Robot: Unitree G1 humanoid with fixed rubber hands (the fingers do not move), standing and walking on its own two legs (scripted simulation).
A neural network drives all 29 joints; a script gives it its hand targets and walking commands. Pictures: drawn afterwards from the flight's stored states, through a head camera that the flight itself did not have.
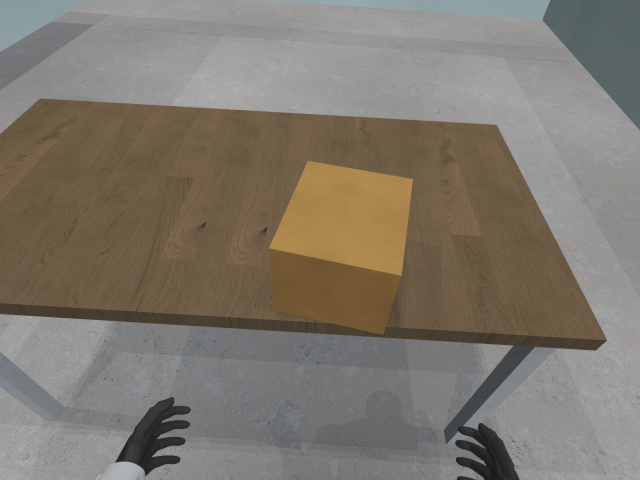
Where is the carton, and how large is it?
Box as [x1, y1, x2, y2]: [269, 161, 412, 334]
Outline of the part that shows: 308,161 269,247 274,309 382,334 401,275 412,179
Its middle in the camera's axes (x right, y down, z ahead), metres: +0.04 +0.01 +0.66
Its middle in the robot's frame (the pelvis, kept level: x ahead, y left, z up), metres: +0.50 -0.02 -0.01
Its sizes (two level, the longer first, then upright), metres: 0.216 0.185 0.155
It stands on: a table, 0.68 m high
